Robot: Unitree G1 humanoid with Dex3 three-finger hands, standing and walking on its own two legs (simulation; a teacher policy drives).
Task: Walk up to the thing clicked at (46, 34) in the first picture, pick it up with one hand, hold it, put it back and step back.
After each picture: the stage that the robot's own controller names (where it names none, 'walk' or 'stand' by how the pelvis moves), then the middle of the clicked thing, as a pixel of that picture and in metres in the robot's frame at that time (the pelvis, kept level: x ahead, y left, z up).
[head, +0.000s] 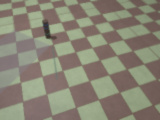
stand; (46, 29) +1.58 +0.41 -0.65
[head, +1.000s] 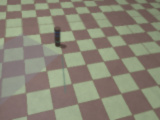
walk; (57, 37) +1.46 +0.19 -0.63
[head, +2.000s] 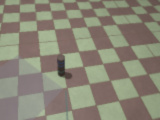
walk; (61, 66) +0.92 +0.14 -0.64
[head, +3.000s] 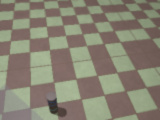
walk; (52, 103) +0.56 +0.19 -0.63
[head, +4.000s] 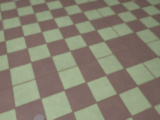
stand; out of the picture +0.39 +0.27 -0.63
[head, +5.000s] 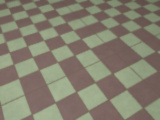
stand; out of the picture +0.33 +0.32 -0.65
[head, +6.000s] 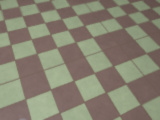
walk; out of the picture +0.33 +0.32 -0.61
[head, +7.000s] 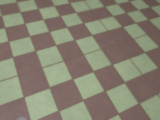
walk; out of the picture +0.33 +0.31 -0.61
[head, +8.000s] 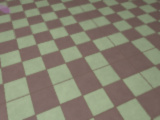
stand; out of the picture +0.28 +0.33 -0.64
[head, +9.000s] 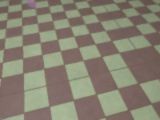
stand; out of the picture +0.35 +0.28 -0.64
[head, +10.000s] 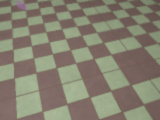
stand; out of the picture +0.32 +0.28 -0.66
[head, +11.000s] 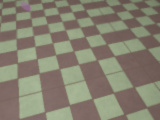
stand; out of the picture +0.32 +0.27 -0.66
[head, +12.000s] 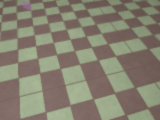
stand; out of the picture +0.31 +0.27 -0.66
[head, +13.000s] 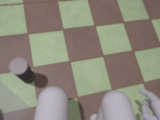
go down; (24, 72) +0.39 +0.27 -0.34
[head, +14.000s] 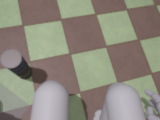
go down; (19, 66) +0.39 +0.28 -0.26
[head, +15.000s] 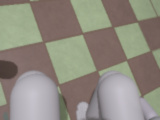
close in; out of the picture +0.38 +0.30 -0.17
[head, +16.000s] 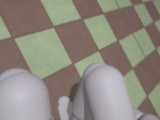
close; out of the picture +0.38 +0.32 -0.15
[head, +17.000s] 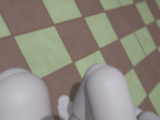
lift; out of the picture +0.37 +0.32 -0.15
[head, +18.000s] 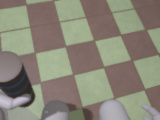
lift; (17, 85) +0.31 +0.21 +0.01
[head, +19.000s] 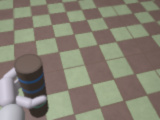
lift; (34, 90) +0.31 +0.17 +0.02
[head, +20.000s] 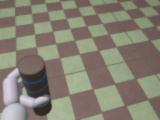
hold; (38, 89) +0.32 +0.16 +0.03
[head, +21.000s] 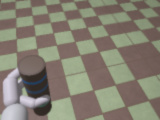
hold; (38, 89) +0.31 +0.16 +0.04
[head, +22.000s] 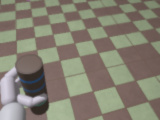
crouch; (35, 88) +0.32 +0.16 +0.04
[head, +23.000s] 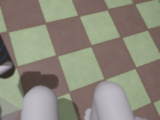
crouch; out of the picture +0.41 +0.25 -0.06
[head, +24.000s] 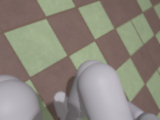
lower; out of the picture +0.41 +0.32 -0.16
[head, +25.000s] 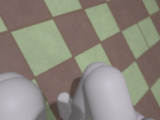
lower; out of the picture +0.39 +0.32 -0.16
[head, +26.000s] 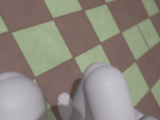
lower; out of the picture +0.38 +0.32 -0.16
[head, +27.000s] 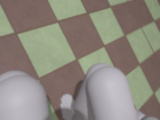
lower; out of the picture +0.37 +0.31 -0.16
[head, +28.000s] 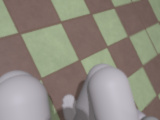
loosen; out of the picture +0.36 +0.30 -0.16
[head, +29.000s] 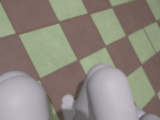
withdraw; out of the picture +0.36 +0.31 -0.16
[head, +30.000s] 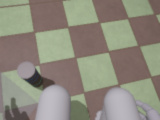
walk; (32, 76) +0.38 +0.25 -0.32
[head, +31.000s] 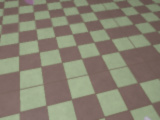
stand; out of the picture +0.31 +0.23 -0.59
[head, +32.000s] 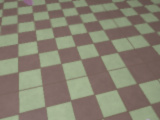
stand; out of the picture +0.30 +0.24 -0.60
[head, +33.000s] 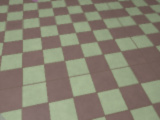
stand; out of the picture +0.32 +0.23 -0.61
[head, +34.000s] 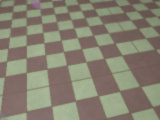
stand; out of the picture +0.33 +0.23 -0.66
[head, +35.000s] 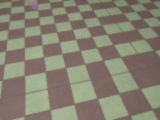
stand; out of the picture +0.30 +0.24 -0.66
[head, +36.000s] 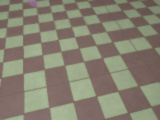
walk; out of the picture +0.30 +0.24 -0.66
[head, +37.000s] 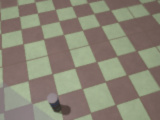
walk; (54, 103) +0.44 +0.21 -0.64
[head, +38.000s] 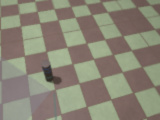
walk; (47, 71) +0.74 +0.24 -0.63
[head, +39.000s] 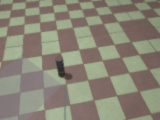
walk; (60, 67) +0.94 +0.23 -0.64
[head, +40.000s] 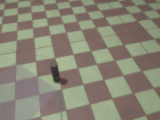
stand; (55, 72) +0.92 +0.25 -0.66
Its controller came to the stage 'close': yes
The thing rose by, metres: 0.69
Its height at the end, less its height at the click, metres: +0.00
